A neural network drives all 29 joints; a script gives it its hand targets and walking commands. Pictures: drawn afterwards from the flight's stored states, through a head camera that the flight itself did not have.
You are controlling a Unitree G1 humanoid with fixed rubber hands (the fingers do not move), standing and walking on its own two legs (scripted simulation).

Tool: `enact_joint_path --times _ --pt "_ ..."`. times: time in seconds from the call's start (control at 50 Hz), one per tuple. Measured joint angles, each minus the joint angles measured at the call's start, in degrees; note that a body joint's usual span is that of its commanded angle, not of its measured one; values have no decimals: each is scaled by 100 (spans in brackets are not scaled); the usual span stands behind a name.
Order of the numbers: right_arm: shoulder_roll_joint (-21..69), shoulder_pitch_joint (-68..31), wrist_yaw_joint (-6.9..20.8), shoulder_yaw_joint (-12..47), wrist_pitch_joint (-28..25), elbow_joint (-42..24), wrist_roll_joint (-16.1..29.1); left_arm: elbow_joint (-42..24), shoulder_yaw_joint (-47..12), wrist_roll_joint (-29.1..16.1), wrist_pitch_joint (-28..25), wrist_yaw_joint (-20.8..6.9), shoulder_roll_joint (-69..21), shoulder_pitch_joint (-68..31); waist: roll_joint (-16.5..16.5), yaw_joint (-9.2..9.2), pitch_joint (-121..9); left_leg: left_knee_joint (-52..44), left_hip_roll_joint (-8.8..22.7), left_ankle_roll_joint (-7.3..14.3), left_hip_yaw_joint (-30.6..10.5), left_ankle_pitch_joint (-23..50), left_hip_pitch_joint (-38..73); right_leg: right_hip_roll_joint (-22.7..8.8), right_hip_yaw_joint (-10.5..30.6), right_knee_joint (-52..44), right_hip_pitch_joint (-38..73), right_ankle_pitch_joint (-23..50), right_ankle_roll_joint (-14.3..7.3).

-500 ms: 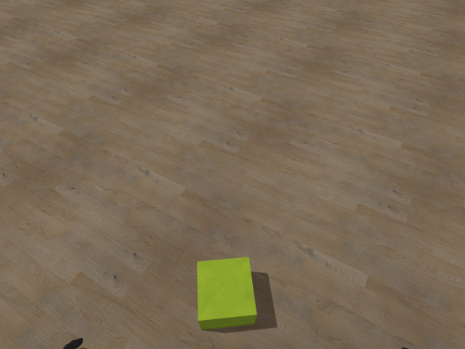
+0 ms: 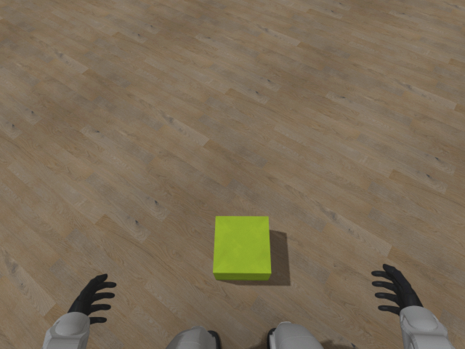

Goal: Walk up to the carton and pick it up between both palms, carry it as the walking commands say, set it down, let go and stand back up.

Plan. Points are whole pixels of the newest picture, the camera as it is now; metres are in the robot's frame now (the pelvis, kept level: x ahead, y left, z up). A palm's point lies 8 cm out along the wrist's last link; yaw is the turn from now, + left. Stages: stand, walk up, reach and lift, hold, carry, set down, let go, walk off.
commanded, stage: reach and lift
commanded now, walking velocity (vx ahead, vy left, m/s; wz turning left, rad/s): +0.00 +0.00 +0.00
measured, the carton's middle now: (241, 248) +0.45 -0.02 -0.69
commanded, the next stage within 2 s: none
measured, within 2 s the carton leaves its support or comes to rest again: neither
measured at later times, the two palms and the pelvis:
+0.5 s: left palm (118, 255) +0.30 +0.25 -0.13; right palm (370, 274) +0.24 -0.27 -0.14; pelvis -0.02 +0.00 -0.05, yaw +0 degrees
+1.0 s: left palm (156, 214) +0.41 +0.19 -0.19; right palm (333, 216) +0.38 -0.24 -0.19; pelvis -0.07 -0.01 -0.09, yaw +1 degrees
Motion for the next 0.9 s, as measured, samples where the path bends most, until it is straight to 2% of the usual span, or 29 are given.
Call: enact_joint_path --times 0.18,0.32,0.4,0.48,0.56,0.62,0.74,0.8,0.9 --pt "173 6 -30 -193 0 92 348 -457 -22 -129 -31 72 80 -332 -203 65 -302 863 62 -70 -203 -427 -1064 58 -192 698 -928 -391 -74" --pt "243 -436 -142 -81 -71 73 676 -183 -78 -209 -94 173 -9 -1233 -84 -6 -603 1392 113 -40 -106 -583 -1999 104 -83 1201 -1900 -485 -35" --pt "270 -909 -184 22 -135 60 595 81 47 -232 -158 269 -58 -1733 11 -52 -733 1570 95 -10 -41 -522 -2570 85 -11 1425 -2510 -427 0" --pt "205 -1423 -210 70 -116 193 537 413 245 -252 -150 315 -113 -2182 39 -20 -836 1765 60 20 -5 -446 -3106 52 32 1683 -3080 -386 25" --pt "93 -2063 -237 26 15 266 627 442 227 -497 -45 343 -56 -2607 30 7 -735 1929 44 23 -37 -326 -3527 38 6 1853 -3488 -284 11" --pt "-3 -2711 -241 -29 190 490 678 555 161 -672 126 348 15 -3124 -37 44 -595 2027 41 16 -48 -221 -3771 36 -2 1969 -3736 -193 -5" --pt "-106 -3954 -222 -200 488 1043 827 1014 153 -807 495 395 86 -4287 -74 5 -368 2192 19 -20 -137 -65 -4214 19 -83 2140 -4147 -76 -47" --pt "-137 -4528 -263 -239 518 1198 934 1270 276 -830 472 429 109 -4863 -93 -1 -312 2288 15 -11 -118 -43 -4459 17 -61 2272 -4416 -65 -42" --pt "-82 -5328 -290 -338 371 1613 799 1596 453 -707 271 418 69 -5641 -114 9 -307 2327 15 -31 -102 25 -4942 20 -38 2368 -4934 -20 -56"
